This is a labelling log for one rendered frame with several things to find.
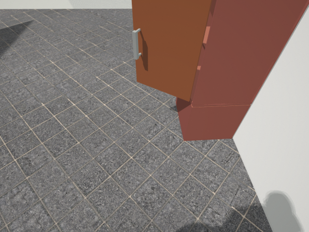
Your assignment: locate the handle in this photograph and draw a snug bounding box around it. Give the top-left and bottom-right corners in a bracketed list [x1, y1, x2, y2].
[132, 29, 141, 60]

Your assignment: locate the cupboard door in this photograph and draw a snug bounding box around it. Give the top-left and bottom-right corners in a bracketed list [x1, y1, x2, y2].
[132, 0, 212, 102]

